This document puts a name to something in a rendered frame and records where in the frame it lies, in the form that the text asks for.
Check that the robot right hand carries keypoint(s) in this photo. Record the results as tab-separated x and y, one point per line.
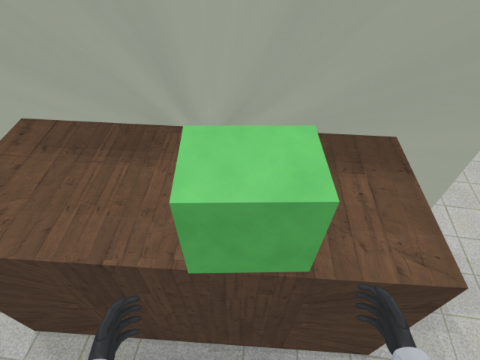
390	323

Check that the carton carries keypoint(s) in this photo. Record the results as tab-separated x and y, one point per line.
251	198

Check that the robot left hand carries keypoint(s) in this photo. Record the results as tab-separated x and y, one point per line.
108	337

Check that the pedestal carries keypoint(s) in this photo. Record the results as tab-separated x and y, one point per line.
85	219

